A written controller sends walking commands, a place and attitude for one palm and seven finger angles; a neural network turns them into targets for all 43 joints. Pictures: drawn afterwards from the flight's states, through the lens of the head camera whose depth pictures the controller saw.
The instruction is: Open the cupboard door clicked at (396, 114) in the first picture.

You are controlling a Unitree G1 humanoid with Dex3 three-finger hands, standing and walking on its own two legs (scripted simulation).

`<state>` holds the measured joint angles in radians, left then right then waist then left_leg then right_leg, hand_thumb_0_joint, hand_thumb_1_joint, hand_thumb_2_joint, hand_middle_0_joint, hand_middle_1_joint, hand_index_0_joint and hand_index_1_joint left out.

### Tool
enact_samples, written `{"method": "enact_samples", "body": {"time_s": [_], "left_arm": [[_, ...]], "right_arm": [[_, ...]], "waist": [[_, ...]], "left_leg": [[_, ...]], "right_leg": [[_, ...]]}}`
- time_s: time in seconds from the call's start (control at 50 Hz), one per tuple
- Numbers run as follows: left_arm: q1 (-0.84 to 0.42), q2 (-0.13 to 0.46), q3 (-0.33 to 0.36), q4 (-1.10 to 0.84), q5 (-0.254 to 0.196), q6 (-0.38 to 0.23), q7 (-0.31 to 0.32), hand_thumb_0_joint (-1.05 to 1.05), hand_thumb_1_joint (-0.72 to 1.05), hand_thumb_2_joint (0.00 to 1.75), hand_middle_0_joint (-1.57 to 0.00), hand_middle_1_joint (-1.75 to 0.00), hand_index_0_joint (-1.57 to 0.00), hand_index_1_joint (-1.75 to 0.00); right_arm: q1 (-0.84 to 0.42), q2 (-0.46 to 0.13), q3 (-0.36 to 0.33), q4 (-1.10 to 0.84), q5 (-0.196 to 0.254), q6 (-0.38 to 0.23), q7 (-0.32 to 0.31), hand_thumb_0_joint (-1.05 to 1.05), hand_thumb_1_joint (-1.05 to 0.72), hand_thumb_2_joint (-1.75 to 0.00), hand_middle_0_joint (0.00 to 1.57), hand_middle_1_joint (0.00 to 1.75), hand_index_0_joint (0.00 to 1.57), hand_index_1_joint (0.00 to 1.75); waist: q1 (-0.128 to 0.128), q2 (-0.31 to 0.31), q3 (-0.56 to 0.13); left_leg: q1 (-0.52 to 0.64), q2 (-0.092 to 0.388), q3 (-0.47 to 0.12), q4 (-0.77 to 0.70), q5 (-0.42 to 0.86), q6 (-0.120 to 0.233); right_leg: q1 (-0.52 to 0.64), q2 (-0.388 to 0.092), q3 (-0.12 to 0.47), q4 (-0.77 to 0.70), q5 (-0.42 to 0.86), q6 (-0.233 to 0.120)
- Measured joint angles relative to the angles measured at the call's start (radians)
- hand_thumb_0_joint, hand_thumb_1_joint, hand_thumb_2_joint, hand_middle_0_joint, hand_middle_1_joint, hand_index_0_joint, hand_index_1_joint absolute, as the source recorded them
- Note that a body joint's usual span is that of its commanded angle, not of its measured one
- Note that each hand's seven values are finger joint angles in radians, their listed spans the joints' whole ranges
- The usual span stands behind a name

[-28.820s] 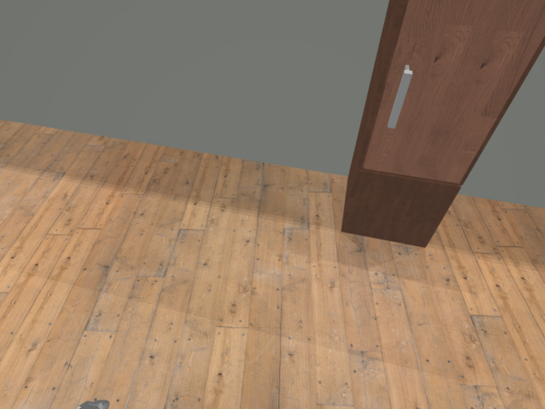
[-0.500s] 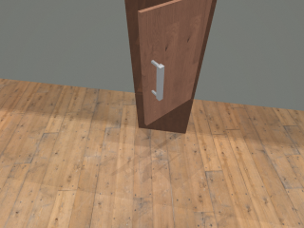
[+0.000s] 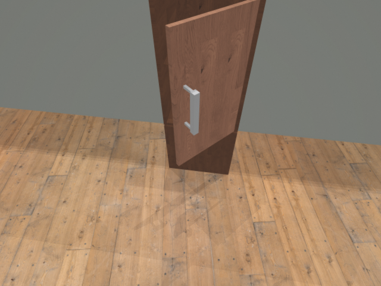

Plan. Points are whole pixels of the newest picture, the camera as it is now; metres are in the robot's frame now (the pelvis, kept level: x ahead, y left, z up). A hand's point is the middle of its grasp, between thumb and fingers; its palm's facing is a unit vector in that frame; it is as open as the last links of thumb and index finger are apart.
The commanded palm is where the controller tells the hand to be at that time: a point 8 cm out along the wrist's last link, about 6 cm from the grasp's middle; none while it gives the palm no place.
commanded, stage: look to check the result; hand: left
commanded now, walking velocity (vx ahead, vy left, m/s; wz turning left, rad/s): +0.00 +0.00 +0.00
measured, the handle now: (190, 110) +0.66 +0.03 -0.04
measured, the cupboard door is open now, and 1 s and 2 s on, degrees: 46 46 46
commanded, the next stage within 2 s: walk to a spot facing it in 0.50 s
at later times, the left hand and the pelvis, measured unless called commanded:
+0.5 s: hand out of the picture +0.07 +0.22 -0.16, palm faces -0.02 -0.95 -0.30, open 7.4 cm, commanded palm none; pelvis +0.02 -0.01 +0.00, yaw +0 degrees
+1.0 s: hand out of the picture +0.09 +0.18 -0.18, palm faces -0.13 -0.96 -0.24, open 7.4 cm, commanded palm none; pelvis +0.01 -0.01 -0.02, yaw -10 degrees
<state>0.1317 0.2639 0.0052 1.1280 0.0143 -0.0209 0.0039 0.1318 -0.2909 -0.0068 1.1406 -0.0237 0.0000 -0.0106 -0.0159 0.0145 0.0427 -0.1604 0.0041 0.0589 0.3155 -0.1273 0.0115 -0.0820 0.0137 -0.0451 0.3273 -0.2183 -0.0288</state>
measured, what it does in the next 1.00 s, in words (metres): stands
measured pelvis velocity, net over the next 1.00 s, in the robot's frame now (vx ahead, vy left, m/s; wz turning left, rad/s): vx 0.01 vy -0.01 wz -0.17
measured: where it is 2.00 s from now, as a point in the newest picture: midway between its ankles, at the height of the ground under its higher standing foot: outside the picture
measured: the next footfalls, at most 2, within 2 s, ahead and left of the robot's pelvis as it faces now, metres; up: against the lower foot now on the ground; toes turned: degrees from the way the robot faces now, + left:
left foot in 1.52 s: +0.09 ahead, +0.09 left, +0.00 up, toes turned -29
right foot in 1.84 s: -0.06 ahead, -0.15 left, +0.00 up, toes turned -41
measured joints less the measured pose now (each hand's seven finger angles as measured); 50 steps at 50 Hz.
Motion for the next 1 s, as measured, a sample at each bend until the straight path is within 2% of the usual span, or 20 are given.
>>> {"method": "enact_samples", "body": {"time_s": [0.26,0.7,0.8,0.94,0.96,1.0], "left_arm": [[0.023,0.021,0.0,0.028,-0.004,0.006,0.003,0.0,0.91,0.89,-0.2,-0.29,-0.2,-0.3],[0.02,-0.007,0.002,0.006,-0.005,0.003,0.014,0.0,0.91,0.89,-0.2,-0.29,-0.2,-0.3],[0.047,-0.028,0.021,-0.028,-0.001,0.033,0.015,0.0,0.91,0.89,-0.2,-0.29,-0.2,-0.3],[0.077,-0.045,0.045,-0.092,0.005,0.074,-0.002,0.0,0.91,0.89,-0.2,-0.29,-0.2,-0.3],[0.076,-0.045,0.048,-0.102,0.005,0.078,-0.006,0.0,0.91,0.89,-0.2,-0.29,-0.2,-0.3],[0.065,-0.047,0.054,-0.119,0.005,0.089,-0.012,0.0,0.91,0.89,-0.2,-0.29,-0.2,-0.3]], "right_arm": [[0.002,0.0,0.009,0.013,0.003,0.007,-0.003,0.01,-0.91,-0.9,0.2,0.3,0.2,0.3],[-0.016,0.027,0.006,0.0,0.003,0.005,-0.011,0.01,-0.91,-0.9,0.2,0.3,0.2,0.3],[-0.005,0.05,-0.01,-0.039,0.003,0.021,-0.024,0.01,-0.91,-0.9,0.2,0.3,0.2,0.3],[0.037,0.081,-0.034,-0.104,0.0,0.037,-0.033,0.01,-0.91,-0.9,0.2,0.3,0.2,0.3],[0.043,0.084,-0.036,-0.111,-0.002,0.036,-0.033,0.01,-0.91,-0.9,0.2,0.3,0.2,0.3],[0.052,0.084,-0.038,-0.123,-0.007,0.029,-0.034,0.01,-0.91,-0.9,0.2,0.3,0.2,0.3]], "waist": [[0.007,-0.003,0.02],[0.013,-0.006,0.003],[0.022,-0.005,0.011],[0.019,-0.024,0.035],[0.022,-0.03,0.04],[0.026,-0.033,0.058]], "left_leg": [[0.015,0.003,-0.005,-0.014,-0.01,-0.008],[0.032,0.014,0.005,-0.005,-0.041,-0.02],[-0.005,0.042,0.045,0.085,-0.094,-0.026],[-0.059,0.07,0.108,0.203,-0.158,-0.024],[-0.065,0.07,0.122,0.211,-0.161,-0.022],[-0.068,0.074,0.151,0.22,-0.163,-0.018]], "right_leg": [[0.022,0.005,-0.003,-0.027,-0.004,-0.006],[0.039,0.015,0.008,-0.028,-0.026,-0.015],[-0.011,0.034,0.049,0.053,-0.057,-0.02],[-0.111,0.054,0.111,0.211,-0.112,-0.02],[-0.141,0.052,0.114,0.256,-0.116,-0.014],[-0.215,0.037,0.089,0.416,-0.211,0.003]]}}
